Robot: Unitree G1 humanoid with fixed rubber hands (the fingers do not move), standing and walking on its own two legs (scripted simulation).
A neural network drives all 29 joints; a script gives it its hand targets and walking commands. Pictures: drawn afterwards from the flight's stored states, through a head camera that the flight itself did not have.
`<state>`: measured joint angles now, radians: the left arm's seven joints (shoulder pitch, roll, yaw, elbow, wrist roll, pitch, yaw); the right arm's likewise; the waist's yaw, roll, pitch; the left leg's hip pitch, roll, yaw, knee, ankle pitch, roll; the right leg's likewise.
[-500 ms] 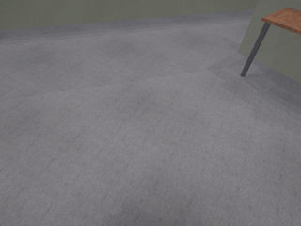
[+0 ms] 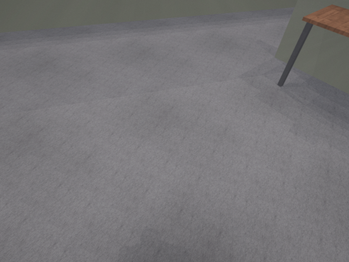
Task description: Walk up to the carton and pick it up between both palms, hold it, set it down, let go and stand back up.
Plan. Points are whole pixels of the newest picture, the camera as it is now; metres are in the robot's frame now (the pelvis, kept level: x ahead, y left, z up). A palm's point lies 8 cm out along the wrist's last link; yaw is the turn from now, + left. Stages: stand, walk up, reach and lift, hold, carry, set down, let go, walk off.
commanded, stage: stand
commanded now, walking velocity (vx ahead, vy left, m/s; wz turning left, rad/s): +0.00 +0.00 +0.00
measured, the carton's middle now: out of the picture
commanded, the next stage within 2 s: none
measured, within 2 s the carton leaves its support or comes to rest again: neither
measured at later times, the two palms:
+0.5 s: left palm out of the picture -0.01 +0.20 -0.15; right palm out of the picture -0.01 -0.19 -0.15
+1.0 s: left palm out of the picture +0.00 +0.19 -0.15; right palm out of the picture +0.01 -0.20 -0.15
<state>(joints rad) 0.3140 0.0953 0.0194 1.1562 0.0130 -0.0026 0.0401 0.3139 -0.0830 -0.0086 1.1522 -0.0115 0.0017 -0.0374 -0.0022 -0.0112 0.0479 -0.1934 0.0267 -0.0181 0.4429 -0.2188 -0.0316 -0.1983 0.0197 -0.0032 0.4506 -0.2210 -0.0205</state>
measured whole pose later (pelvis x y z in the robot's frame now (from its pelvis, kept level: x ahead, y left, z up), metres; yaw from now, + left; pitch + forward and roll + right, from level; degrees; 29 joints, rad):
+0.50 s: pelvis +0.02 +0.00 +0.00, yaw +0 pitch -1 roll +0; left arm 0.30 0.09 0.02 1.14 0.01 -0.01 0.04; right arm 0.30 -0.09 -0.01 1.16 -0.01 0.00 -0.04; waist 0.00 0.00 0.05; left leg -0.17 0.03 -0.02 0.44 -0.25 -0.03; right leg -0.17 0.02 -0.01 0.44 -0.24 -0.02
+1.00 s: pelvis +0.03 +0.00 +0.00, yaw +0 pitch -2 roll +0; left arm 0.30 0.09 0.02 1.17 0.01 -0.02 0.05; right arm 0.28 -0.09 -0.01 1.18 -0.01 -0.01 -0.04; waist 0.00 0.00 0.06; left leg -0.13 0.03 -0.01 0.42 -0.26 -0.04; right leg -0.14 0.02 0.00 0.43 -0.26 -0.02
